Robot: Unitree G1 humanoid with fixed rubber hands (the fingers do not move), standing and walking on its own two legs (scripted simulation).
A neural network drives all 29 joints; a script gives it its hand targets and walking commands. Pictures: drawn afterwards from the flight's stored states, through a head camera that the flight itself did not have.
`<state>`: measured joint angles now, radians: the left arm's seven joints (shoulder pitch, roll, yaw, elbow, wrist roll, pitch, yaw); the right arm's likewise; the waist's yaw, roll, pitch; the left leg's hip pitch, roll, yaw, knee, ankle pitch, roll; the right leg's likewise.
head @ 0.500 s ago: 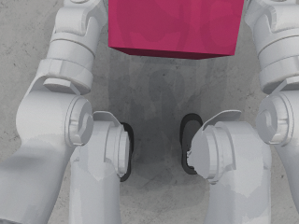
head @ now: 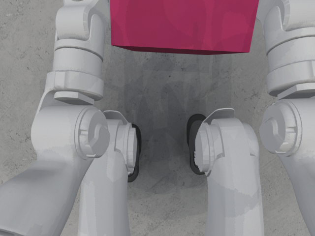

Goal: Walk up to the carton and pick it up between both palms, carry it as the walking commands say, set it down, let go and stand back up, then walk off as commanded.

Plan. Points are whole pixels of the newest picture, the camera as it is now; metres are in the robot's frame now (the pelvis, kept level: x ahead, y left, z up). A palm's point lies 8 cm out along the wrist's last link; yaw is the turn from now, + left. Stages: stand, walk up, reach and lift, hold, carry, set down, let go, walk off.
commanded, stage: reach and lift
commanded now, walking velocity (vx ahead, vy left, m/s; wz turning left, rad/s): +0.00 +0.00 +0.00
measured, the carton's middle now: out of the picture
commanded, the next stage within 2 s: none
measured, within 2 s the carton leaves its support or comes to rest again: neither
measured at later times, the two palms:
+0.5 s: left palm out of the picture +0.57 +0.10 -0.06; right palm out of the picture +0.55 -0.19 -0.08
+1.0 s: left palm out of the picture +0.54 +0.10 +0.01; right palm out of the picture +0.52 -0.19 -0.01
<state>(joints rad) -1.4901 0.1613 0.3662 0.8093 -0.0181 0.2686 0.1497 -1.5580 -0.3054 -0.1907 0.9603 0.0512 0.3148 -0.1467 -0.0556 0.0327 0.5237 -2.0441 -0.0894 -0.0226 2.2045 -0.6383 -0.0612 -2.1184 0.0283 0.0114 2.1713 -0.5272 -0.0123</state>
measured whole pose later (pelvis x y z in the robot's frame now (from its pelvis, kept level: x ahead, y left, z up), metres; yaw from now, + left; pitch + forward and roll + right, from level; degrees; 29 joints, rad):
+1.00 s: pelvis -0.03 +0.00 +0.09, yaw +0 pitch +24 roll +2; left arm -1.41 0.08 0.46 0.57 0.09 0.42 0.10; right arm -1.44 -0.20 -0.35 0.67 -0.09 0.48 -0.10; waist -0.05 0.02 0.52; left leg -1.78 -0.08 -0.02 1.89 -0.53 -0.05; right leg -1.84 0.04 0.03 1.86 -0.44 -0.01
